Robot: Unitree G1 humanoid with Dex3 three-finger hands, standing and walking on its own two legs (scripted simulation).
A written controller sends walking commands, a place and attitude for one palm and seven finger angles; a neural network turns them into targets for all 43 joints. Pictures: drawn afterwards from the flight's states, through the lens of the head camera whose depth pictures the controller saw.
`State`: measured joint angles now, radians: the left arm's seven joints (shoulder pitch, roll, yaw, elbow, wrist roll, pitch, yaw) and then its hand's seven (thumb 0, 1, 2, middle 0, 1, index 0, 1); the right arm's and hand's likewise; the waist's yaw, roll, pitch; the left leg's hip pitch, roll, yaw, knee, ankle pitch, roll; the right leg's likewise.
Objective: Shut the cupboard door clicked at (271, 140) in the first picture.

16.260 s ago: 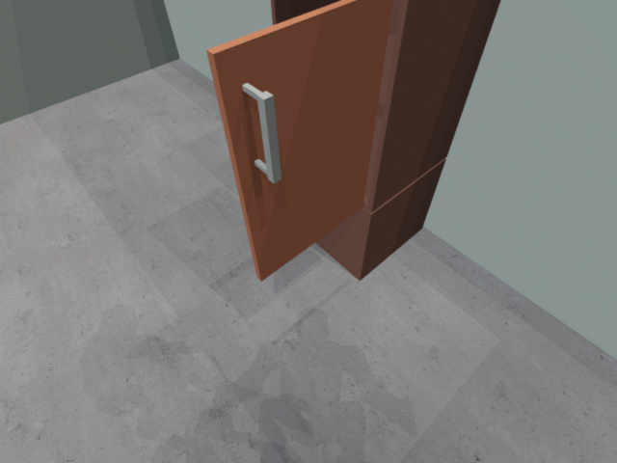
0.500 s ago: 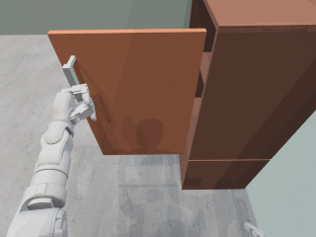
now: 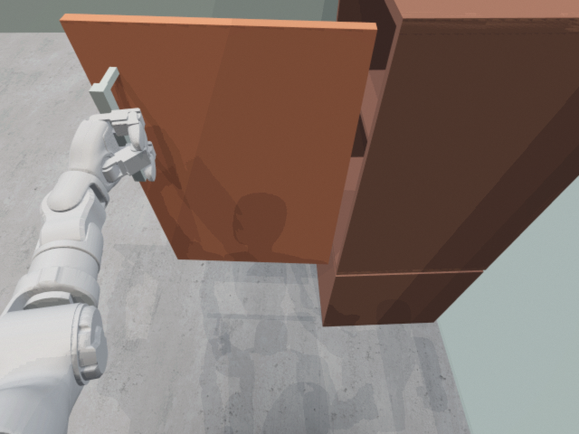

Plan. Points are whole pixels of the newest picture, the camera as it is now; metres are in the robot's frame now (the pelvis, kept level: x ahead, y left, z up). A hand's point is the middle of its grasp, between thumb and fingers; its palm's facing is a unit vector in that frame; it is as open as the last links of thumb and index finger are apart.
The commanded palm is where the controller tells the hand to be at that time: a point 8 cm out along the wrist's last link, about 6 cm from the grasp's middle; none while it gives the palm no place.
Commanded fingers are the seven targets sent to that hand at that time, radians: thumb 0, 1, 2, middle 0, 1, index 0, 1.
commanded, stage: push the door shut along its arc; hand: left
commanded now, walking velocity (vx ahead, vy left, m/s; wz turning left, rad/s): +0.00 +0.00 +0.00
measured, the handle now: (127, 129) +0.53 +0.23 +0.12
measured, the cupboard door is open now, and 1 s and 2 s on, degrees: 86 75 63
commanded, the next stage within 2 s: pull the fist back off the door in 1.36 s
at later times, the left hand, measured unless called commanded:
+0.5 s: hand (177, 126) +0.51 +0.15 +0.14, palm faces -0.24 -0.97 +0.01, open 3.1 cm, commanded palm +0.52 +0.20 +0.13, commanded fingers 0.00 0.90 0.90 -1.30 -1.50 -1.30 -1.50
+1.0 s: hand (193, 108) +0.56 +0.13 +0.14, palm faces -0.32 -0.95 +0.00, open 3.1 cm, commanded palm +0.58 +0.17 +0.13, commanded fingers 0.00 0.90 0.90 -1.30 -1.50 -1.30 -1.50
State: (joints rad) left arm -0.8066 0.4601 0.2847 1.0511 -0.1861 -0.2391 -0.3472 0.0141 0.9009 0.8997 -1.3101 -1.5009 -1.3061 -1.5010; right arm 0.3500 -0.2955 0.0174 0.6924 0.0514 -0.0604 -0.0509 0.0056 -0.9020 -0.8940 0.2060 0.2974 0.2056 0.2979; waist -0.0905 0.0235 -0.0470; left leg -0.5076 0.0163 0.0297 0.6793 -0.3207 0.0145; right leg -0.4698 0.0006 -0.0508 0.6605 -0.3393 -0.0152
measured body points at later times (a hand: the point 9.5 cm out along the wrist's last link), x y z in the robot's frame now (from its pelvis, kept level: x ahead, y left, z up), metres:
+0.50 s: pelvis -0.01 +0.02 -0.02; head +0.09 +0.03 +0.42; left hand +0.52 +0.21 +0.14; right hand -0.02 -0.26 -0.12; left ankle +0.01 +0.11 -0.72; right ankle -0.01 -0.11 -0.72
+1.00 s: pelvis +0.00 +0.01 -0.02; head +0.13 +0.02 +0.41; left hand +0.57 +0.19 +0.14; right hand -0.07 -0.26 -0.12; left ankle +0.01 +0.11 -0.72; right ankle -0.01 -0.11 -0.72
